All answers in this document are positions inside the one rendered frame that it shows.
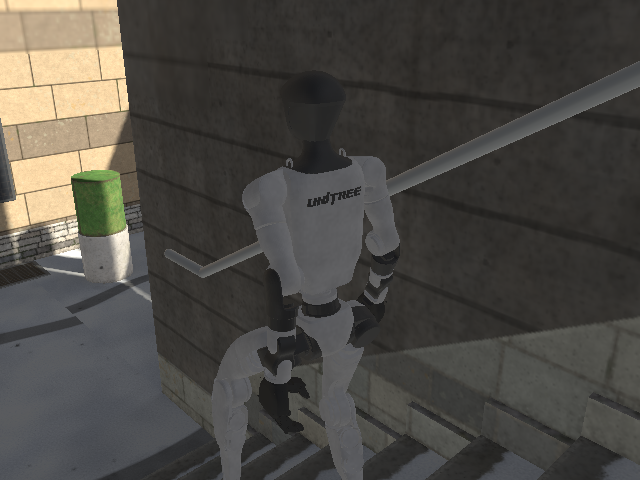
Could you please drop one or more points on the robot left upper arm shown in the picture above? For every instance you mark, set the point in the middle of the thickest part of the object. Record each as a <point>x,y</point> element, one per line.
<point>263,199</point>

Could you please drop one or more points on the robot right hand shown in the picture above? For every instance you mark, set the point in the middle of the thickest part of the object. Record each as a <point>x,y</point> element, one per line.
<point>377,310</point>

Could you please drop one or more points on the left robot forearm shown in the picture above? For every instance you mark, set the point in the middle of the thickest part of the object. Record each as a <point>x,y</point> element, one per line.
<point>281,334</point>

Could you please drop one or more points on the robot right upper arm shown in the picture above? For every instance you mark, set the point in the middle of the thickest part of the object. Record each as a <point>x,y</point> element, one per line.
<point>378,207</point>

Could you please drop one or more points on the robot left hand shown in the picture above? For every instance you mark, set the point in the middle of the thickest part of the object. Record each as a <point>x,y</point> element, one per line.
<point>274,399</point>

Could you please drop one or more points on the humanoid robot torso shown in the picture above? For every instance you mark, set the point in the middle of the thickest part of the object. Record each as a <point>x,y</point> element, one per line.
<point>324,213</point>

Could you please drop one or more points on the right robot thigh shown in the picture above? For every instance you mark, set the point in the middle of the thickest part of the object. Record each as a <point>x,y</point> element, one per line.
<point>338,369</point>

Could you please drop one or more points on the right robot forearm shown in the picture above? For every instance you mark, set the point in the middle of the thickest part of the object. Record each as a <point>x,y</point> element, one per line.
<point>380,275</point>

